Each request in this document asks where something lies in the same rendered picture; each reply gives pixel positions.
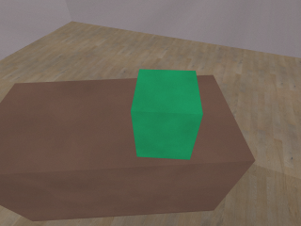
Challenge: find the pedestal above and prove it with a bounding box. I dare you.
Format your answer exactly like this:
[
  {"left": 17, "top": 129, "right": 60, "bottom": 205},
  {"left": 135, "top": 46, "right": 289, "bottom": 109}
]
[{"left": 0, "top": 74, "right": 256, "bottom": 221}]

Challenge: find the carton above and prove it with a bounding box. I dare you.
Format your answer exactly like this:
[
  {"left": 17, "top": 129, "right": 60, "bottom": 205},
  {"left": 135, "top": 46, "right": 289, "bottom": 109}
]
[{"left": 131, "top": 69, "right": 203, "bottom": 160}]

